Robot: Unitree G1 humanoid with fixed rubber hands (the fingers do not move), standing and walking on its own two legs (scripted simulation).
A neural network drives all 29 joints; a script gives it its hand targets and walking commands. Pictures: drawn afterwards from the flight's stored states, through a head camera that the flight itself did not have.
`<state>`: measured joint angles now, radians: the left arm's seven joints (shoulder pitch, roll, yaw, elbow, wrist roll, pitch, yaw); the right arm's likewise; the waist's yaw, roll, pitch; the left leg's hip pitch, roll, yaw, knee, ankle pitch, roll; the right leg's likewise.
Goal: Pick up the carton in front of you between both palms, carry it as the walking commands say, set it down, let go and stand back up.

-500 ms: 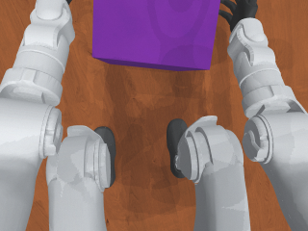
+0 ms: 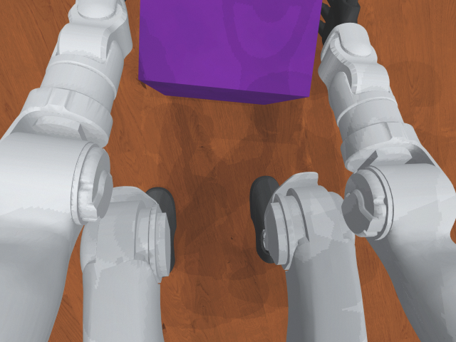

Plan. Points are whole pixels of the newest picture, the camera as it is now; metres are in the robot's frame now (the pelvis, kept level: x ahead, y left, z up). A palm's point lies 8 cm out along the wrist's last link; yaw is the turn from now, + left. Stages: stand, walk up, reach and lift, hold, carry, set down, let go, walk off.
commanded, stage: reach and lift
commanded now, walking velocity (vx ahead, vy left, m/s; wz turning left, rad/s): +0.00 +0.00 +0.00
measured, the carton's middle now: (224, 31) +0.54 -0.03 -0.24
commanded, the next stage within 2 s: none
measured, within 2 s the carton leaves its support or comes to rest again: leaves its support in 0.08 s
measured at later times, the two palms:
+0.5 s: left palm out of the picture +0.53 +0.12 +0.03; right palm (443, 6) +0.48 -0.17 +0.02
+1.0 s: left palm out of the picture +0.48 +0.13 +0.16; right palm out of the picture +0.45 -0.16 +0.16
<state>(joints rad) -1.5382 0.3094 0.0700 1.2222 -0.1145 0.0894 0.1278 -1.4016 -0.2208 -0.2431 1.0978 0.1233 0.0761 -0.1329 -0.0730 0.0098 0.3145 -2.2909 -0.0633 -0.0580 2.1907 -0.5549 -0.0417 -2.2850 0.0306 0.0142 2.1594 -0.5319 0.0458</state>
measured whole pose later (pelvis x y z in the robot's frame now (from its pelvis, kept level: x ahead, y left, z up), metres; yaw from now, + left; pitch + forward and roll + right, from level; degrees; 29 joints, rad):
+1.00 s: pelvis +0.03 +0.01 +0.20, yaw +0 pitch +37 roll -1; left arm -0.85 -0.05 0.38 0.69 0.17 0.33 0.09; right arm -0.77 0.04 -0.42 0.63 -0.14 0.36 -0.05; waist -0.05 0.02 -0.23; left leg -1.68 -0.13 -0.11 1.55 -0.51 -0.04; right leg -1.68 0.10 0.10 1.53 -0.49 0.07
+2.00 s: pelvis +0.10 +0.00 +0.41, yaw +1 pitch -2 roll +0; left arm -0.31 -0.16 0.30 0.41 0.28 0.57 0.03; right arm -0.30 0.16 -0.28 0.41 -0.28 0.60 -0.01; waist -0.02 0.01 -0.07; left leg -0.20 -0.06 -0.16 0.46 -0.23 -0.01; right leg -0.21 0.05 0.14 0.45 -0.21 0.01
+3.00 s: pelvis +0.11 +0.00 +0.41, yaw +1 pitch -5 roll +0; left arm -0.23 -0.15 0.19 0.23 0.25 0.70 0.02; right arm -0.20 0.14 -0.17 0.21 -0.25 0.74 -0.01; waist -0.01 0.01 -0.03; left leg -0.05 -0.04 -0.15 0.33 -0.19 -0.01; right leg -0.06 0.04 0.13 0.33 -0.18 0.01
